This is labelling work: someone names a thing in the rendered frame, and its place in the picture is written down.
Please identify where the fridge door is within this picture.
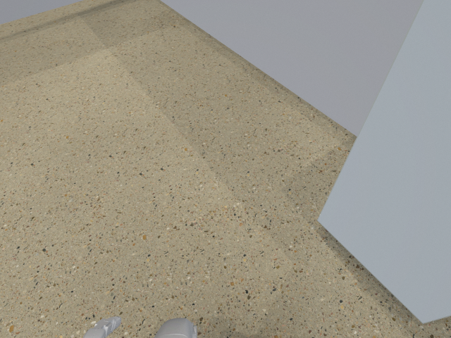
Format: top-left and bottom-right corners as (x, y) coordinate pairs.
(318, 0), (451, 323)

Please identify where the left robot hand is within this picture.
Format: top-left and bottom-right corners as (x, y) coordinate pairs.
(83, 316), (121, 338)

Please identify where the left robot thigh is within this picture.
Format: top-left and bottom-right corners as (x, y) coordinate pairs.
(154, 318), (197, 338)

